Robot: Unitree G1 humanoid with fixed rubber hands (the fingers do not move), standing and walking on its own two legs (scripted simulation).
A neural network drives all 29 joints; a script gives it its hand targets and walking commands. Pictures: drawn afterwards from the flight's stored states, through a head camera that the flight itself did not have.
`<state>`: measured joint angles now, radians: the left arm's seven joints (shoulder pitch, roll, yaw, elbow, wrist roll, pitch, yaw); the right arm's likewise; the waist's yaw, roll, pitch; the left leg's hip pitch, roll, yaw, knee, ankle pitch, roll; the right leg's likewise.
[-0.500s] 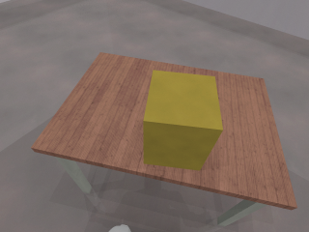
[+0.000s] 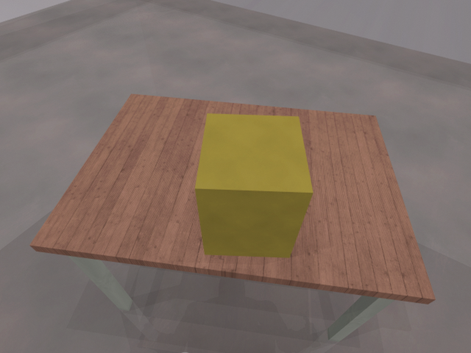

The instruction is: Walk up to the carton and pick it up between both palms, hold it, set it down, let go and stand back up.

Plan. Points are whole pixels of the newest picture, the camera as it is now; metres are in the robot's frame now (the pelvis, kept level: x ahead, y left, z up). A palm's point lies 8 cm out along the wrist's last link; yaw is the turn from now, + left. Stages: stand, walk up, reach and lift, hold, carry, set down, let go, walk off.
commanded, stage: walk up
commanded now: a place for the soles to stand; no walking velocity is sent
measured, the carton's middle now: (249, 188) +0.46 -0.04 -0.03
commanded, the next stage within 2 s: reach and lift in 1.58 s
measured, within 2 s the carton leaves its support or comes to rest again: neither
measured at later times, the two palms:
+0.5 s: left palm out of the picture +0.09 +0.32 -0.09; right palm out of the picture +0.08 -0.30 -0.10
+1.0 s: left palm out of the picture +0.11 +0.31 -0.09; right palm out of the picture +0.10 -0.32 -0.11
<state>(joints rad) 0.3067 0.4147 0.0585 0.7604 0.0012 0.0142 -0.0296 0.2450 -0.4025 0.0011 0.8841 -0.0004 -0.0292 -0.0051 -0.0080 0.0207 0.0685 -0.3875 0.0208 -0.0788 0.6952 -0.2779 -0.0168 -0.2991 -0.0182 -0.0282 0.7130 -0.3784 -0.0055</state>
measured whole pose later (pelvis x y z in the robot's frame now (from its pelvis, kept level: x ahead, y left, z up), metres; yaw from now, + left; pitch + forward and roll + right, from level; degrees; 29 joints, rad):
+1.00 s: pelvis +0.04 +0.00 +0.00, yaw -1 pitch -3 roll +0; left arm 0.31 0.40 0.06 0.76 0.00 -0.03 -0.01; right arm 0.24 -0.42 0.00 0.89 0.00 -0.01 0.00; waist 0.00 0.01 0.08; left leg -0.36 0.02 -0.07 0.78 -0.39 -0.02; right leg -0.30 -0.02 -0.01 0.73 -0.37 0.00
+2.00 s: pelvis +0.03 +0.00 +0.00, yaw -1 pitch -3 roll +0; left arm 0.10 0.30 0.06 0.50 0.01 0.38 0.02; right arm 0.09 -0.35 -0.09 0.92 -0.03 -0.23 0.06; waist -0.04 -0.03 0.07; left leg -0.32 0.02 -0.06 0.70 -0.34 -0.03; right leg -0.30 -0.02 0.00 0.73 -0.39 0.00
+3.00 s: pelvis +0.04 +0.01 +0.03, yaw -1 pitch +1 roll +0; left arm 0.20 0.21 -0.05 0.49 -0.07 -0.23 0.07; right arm 0.17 -0.16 -0.09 0.73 0.05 -0.45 0.04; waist -0.01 0.00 0.01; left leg -0.26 0.03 -0.06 0.43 -0.19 -0.04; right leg -0.23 -0.02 0.00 0.43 -0.23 0.01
